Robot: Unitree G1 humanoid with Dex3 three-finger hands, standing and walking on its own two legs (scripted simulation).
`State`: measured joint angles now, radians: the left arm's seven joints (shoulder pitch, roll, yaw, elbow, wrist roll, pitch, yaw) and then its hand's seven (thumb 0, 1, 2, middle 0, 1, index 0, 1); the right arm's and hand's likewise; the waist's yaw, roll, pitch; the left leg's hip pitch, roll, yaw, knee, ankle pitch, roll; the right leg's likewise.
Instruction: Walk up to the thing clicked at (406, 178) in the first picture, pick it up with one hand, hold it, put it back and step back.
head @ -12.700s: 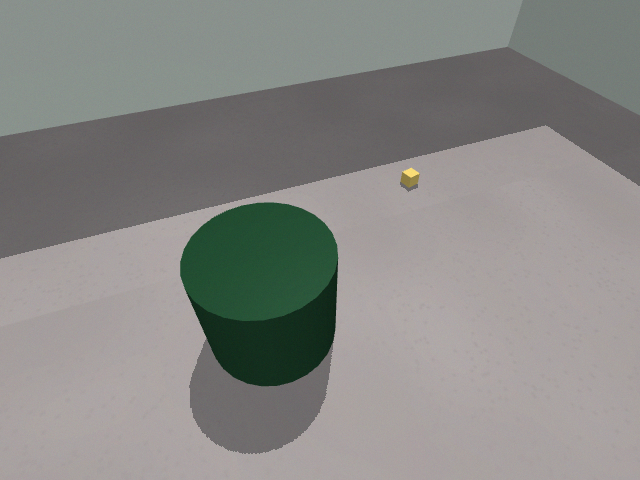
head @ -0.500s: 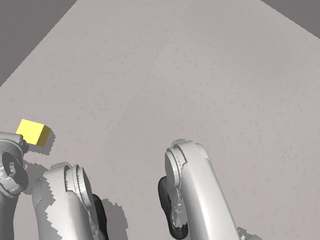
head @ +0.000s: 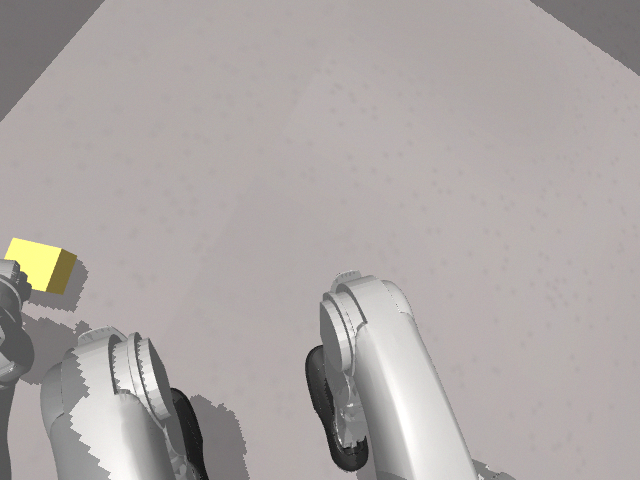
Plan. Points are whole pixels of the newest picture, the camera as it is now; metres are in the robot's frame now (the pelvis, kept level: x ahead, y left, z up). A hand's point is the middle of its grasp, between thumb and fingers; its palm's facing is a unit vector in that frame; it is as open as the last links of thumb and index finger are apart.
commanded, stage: rise first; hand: left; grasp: from above
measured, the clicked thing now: (39, 267) +0.43 +0.32 -0.29
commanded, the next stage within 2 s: approach in 1.02 s
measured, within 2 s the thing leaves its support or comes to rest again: neither
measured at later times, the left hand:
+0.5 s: hand out of the picture +0.40 +0.36 -0.19, palm faces -0.03 -0.46 -0.89, open 12.3 cm
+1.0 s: hand out of the picture +0.40 +0.36 -0.19, palm faces -0.03 -0.45 -0.89, open 12.3 cm
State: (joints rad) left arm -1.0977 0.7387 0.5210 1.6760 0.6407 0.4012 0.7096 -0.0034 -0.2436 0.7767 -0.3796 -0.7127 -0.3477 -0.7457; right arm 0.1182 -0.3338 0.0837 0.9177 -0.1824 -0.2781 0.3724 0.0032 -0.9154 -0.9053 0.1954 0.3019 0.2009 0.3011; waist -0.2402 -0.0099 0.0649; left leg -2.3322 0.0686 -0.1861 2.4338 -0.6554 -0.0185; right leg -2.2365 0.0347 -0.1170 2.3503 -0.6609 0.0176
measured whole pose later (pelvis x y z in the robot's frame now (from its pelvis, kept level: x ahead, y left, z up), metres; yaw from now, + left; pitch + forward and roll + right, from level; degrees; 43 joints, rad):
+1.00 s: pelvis +0.00 +0.00 +0.00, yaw -1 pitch +30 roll -9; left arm -1.11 0.80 0.51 1.68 0.63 0.41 0.70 0.00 -0.22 0.76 -0.44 -0.61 -0.39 -0.66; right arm 0.14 -0.34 0.13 0.90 -0.18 -0.31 0.40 0.00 -0.92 -0.91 0.19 0.30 0.20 0.30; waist -0.26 -0.03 0.08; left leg -2.33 0.07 -0.21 2.45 -0.67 -0.02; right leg -2.22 0.04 -0.13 2.35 -0.66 0.02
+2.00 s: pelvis +0.00 +0.00 +0.00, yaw -2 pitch +28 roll -11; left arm -1.17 0.84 0.46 1.69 0.53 0.45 0.78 0.00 -0.42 0.92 -0.27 -0.78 -0.22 -0.83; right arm 0.12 -0.34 0.19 0.87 -0.18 -0.31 0.44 0.00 -0.92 -0.90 0.20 0.30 0.20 0.30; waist -0.31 -0.08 0.16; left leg -2.30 0.06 -0.23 2.45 -0.66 -0.02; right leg -2.18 0.04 -0.16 2.33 -0.66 0.03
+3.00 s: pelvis +0.00 +0.01 -0.01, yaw -5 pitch +25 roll -15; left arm -1.19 0.98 0.43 1.76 0.46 0.40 0.83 0.00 -0.46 0.97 -0.20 -0.84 -0.15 -0.89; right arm 0.05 -0.40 0.33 0.71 -0.20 -0.34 0.46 0.00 -0.92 -0.91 0.19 0.30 0.20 0.30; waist -0.38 -0.15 0.28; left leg -2.31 0.05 -0.31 2.54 -0.70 -0.02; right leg -2.15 0.06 -0.21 2.37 -0.68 0.04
